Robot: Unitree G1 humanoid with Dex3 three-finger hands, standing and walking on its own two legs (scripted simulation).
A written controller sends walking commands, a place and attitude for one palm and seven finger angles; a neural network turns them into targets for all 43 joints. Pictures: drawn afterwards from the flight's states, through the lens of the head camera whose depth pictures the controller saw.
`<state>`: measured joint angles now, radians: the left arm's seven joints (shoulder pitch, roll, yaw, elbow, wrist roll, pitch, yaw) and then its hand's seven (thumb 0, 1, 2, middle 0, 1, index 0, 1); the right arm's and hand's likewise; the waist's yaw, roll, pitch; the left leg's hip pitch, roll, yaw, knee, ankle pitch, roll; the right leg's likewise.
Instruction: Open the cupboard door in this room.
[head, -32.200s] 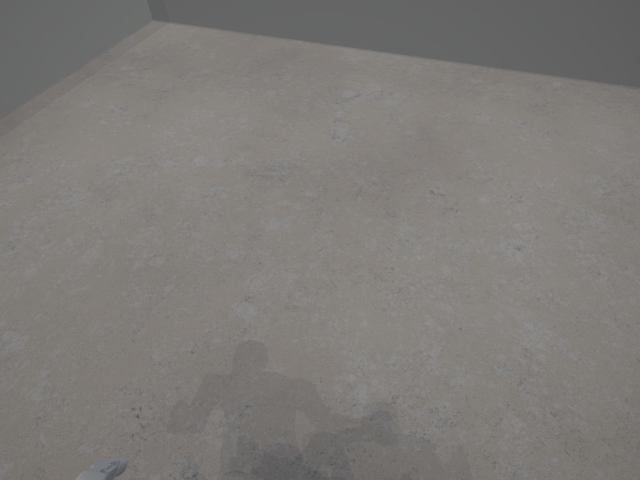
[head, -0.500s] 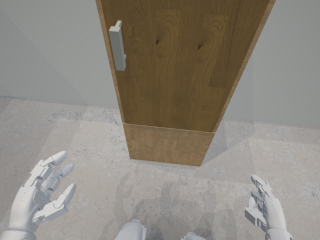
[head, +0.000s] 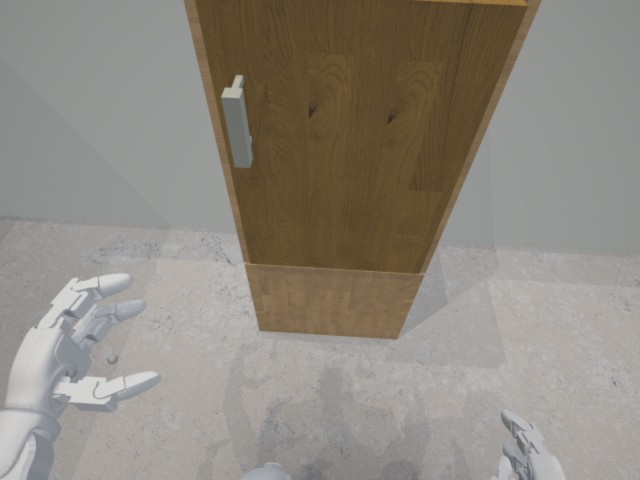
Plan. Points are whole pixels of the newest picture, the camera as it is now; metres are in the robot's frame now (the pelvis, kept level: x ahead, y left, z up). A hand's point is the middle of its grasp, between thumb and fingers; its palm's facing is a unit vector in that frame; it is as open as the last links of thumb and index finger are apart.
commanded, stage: raise the hand with hooked fingers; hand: left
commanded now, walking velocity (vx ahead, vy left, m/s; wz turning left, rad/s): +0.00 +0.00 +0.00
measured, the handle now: (241, 122) +0.59 +0.16 +0.12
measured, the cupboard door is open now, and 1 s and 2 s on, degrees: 0 0 0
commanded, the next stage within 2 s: move the hooked fingers beside the handle in 1.14 s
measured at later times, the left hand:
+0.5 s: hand (53, 292) +0.28 +0.30 +0.12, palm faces +0.04 -1.00 -0.05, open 13.9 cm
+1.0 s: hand (72, 267) +0.30 +0.28 +0.14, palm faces +0.04 -1.00 -0.04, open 14.0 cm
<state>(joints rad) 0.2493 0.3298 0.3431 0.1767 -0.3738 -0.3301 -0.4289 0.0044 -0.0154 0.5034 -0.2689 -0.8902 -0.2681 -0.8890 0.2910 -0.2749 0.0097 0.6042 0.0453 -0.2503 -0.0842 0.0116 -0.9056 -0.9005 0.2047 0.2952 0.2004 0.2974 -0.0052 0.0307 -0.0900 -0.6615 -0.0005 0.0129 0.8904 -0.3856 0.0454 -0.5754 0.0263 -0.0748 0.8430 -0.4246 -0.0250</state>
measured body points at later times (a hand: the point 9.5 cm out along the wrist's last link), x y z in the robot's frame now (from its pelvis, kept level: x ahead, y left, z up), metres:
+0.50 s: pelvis +0.00 +0.02 +0.02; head +0.02 +0.03 +0.47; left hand +0.27 +0.35 +0.13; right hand +0.19 -0.20 -0.04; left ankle +0.03 +0.09 -0.70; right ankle +0.00 -0.11 -0.70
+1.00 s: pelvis +0.01 +0.00 +0.03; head +0.02 +0.00 +0.48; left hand +0.29 +0.33 +0.14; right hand +0.17 -0.25 -0.05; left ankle +0.03 +0.09 -0.70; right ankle +0.00 -0.11 -0.70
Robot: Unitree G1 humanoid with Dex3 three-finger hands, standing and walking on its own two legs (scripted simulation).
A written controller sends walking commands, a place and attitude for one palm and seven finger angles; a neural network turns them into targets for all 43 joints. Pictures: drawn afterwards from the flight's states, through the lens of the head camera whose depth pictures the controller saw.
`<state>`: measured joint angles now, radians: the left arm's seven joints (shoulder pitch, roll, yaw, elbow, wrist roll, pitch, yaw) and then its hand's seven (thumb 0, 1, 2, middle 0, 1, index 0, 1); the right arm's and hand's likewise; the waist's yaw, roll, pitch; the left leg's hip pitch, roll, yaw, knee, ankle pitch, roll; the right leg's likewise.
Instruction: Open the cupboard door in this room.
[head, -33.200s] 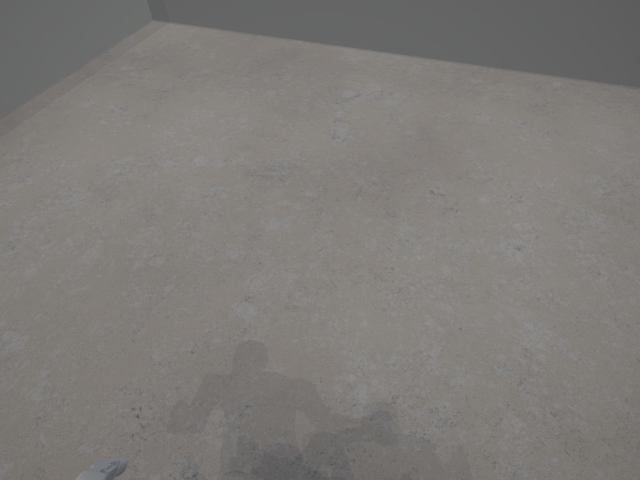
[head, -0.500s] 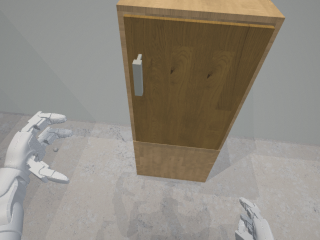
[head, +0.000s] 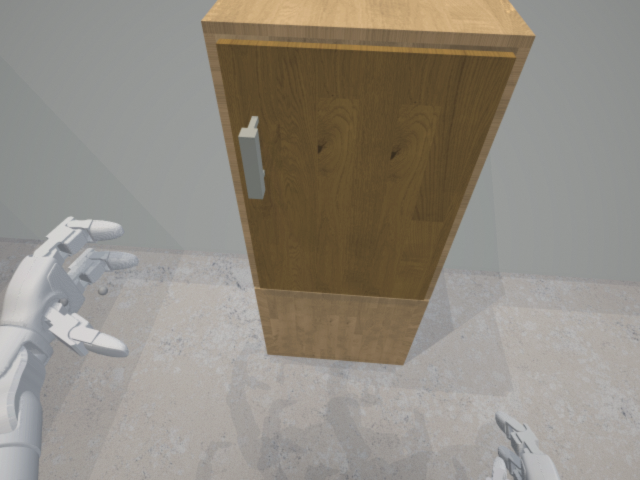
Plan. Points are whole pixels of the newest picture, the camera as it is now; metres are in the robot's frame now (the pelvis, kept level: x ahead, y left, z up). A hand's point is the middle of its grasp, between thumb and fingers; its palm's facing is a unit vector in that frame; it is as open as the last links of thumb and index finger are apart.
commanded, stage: raise the hand with hooked fingers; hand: left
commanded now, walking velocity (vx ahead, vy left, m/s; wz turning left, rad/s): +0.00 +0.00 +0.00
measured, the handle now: (255, 157) +0.58 +0.15 +0.09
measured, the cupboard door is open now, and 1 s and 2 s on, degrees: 0 0 0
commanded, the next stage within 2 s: move the hooked fingers beside the handle in 0.14 s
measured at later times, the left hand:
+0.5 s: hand (121, 272) +0.31 +0.26 +0.11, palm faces +0.03 -1.00 -0.02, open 14.0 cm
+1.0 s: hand (163, 227) +0.40 +0.24 +0.10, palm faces -0.02 -1.00 +0.01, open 14.0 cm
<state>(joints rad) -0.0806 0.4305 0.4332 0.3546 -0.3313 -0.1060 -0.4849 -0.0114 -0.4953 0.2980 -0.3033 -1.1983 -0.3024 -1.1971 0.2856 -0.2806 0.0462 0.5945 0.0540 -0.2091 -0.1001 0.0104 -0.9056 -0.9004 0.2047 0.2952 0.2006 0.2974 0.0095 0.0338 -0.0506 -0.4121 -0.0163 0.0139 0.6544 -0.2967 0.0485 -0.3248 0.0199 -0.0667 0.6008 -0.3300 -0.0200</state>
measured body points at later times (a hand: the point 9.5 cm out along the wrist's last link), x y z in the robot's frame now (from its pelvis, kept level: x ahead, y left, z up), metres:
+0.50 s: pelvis -0.01 -0.02 +0.00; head +0.01 -0.02 +0.45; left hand +0.31 +0.32 +0.12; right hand +0.15 -0.27 -0.09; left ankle +0.03 +0.09 -0.72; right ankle -0.01 -0.11 -0.72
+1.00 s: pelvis +0.00 +0.00 -0.01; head +0.04 +0.01 +0.44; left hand +0.39 +0.30 +0.11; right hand +0.09 -0.26 -0.11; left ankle +0.03 +0.09 -0.72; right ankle -0.01 -0.11 -0.72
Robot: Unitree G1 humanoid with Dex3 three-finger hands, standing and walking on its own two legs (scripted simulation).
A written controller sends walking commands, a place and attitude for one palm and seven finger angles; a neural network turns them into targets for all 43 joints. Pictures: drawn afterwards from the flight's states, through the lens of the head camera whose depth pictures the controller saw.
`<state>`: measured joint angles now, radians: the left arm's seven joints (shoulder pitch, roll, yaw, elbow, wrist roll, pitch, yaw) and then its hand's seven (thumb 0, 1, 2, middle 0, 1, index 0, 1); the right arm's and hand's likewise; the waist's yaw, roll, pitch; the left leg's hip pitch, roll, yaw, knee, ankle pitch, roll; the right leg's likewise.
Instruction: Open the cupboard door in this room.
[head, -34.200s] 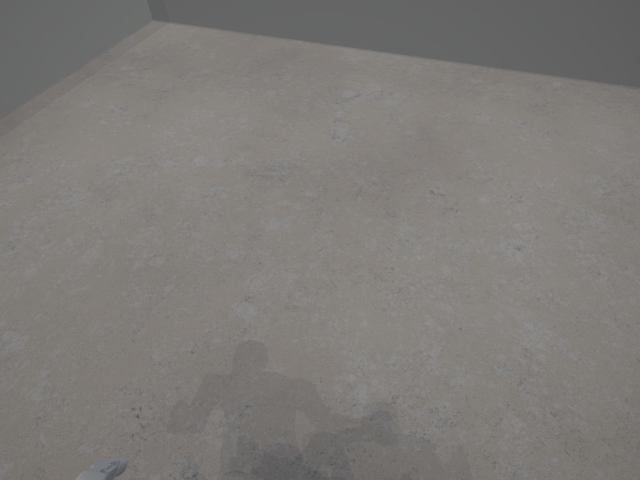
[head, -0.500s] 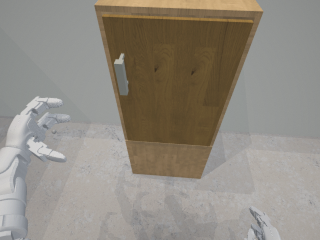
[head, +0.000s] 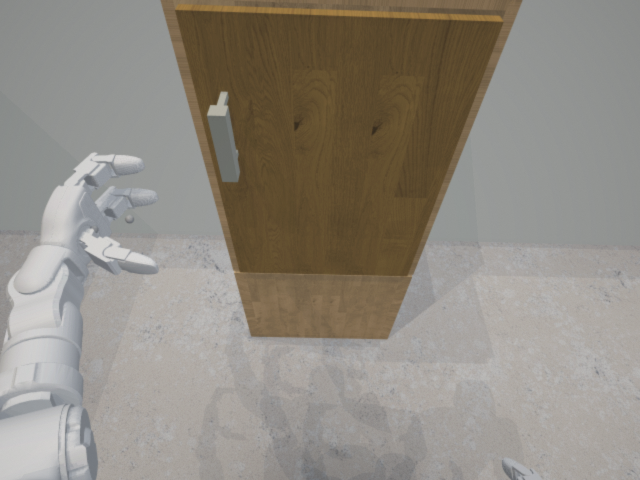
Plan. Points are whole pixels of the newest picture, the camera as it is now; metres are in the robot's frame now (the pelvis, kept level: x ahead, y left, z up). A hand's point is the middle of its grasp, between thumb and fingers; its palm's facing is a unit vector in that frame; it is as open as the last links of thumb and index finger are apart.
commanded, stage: move the hooked fingers beside the handle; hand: left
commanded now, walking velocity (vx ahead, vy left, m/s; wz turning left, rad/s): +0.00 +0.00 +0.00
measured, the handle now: (227, 137) +0.58 +0.16 +0.10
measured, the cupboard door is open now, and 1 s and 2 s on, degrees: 0 0 0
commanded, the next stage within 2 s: slide the fingers in behind the handle in 1.64 s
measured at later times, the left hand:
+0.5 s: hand (161, 177) +0.47 +0.23 +0.11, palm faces +0.01 -1.00 +0.00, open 14.0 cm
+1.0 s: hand (175, 149) +0.53 +0.22 +0.11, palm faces +0.00 -1.00 +0.02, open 14.0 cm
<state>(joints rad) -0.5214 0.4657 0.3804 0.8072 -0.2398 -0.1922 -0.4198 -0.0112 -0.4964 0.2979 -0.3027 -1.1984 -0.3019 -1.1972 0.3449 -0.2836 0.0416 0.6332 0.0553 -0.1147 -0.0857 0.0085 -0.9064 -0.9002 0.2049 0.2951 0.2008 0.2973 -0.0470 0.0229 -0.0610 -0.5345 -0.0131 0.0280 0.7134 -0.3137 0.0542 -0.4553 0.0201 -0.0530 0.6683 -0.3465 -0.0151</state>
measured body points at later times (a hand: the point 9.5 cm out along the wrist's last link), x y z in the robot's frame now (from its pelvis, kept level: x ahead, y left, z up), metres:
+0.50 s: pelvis +0.00 +0.00 -0.01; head +0.08 +0.02 +0.44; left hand +0.47 +0.28 +0.11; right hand +0.04 -0.27 -0.12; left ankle +0.03 +0.08 -0.72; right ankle -0.01 -0.11 -0.72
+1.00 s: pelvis +0.01 +0.00 -0.02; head +0.13 +0.02 +0.42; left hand +0.53 +0.28 +0.11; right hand -0.03 -0.28 -0.12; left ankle +0.03 +0.08 -0.72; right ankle -0.01 -0.11 -0.72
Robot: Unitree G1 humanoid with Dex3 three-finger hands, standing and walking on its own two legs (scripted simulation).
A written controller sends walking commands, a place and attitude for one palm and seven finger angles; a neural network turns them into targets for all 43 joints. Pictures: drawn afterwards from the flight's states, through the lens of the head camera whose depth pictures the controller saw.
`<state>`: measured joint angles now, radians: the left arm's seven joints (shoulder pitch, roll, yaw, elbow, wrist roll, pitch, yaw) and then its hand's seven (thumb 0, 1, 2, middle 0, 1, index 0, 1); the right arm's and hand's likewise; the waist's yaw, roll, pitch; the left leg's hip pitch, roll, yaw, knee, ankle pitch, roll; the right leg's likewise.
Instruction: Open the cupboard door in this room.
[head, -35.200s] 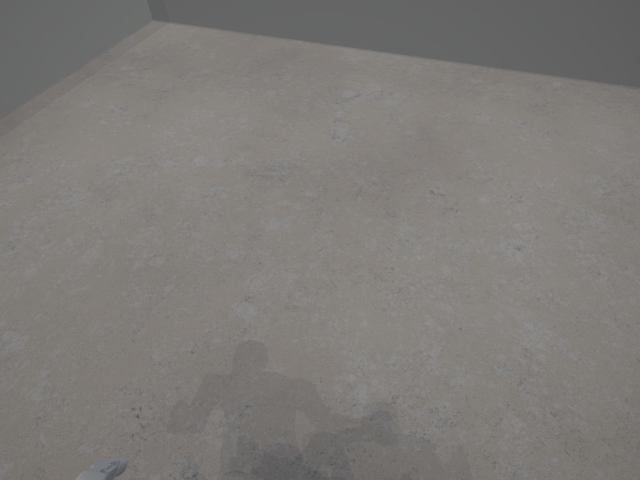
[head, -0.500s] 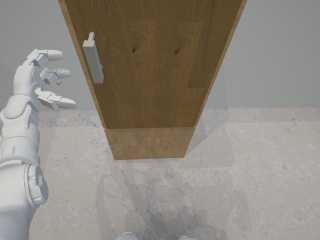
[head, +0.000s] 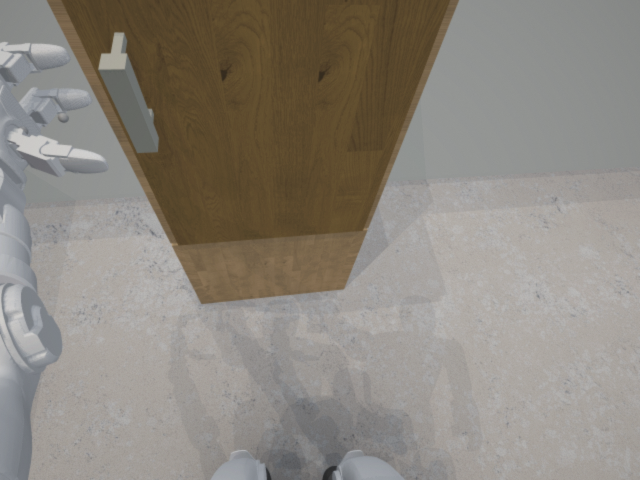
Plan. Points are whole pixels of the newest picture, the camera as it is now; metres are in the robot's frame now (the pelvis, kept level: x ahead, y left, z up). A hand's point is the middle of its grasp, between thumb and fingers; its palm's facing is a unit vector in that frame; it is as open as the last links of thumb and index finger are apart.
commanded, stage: move the hooked fingers beside the handle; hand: left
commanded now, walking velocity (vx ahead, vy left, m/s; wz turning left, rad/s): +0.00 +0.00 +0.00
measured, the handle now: (134, 95) +0.56 +0.18 +0.11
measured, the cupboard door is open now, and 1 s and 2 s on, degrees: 0 0 0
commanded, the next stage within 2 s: slide the fingers in behind the handle in 0.64 s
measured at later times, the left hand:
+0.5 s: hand (62, 129) +0.50 +0.25 +0.11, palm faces +0.06 -1.00 +0.02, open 14.0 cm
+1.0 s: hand (84, 127) +0.51 +0.23 +0.11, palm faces +0.04 -1.00 +0.02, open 14.0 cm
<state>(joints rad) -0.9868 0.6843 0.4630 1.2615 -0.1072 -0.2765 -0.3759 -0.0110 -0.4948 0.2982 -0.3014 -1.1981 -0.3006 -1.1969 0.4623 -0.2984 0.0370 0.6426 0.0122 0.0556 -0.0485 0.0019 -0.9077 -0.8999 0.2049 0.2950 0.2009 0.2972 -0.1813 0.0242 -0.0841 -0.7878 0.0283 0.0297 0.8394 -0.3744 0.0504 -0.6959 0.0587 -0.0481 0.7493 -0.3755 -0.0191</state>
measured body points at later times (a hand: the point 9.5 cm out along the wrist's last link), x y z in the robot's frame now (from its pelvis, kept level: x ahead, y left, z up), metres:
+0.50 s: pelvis +0.00 +0.01 +0.00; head +0.11 +0.04 +0.44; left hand +0.49 +0.30 +0.11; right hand +0.02 -0.26 -0.11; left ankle +0.01 +0.08 -0.70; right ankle -0.02 -0.11 -0.70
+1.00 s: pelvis +0.00 +0.01 +0.00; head +0.10 +0.03 +0.43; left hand +0.50 +0.28 +0.11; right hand -0.02 -0.26 -0.11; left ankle +0.01 +0.08 -0.70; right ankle -0.02 -0.11 -0.70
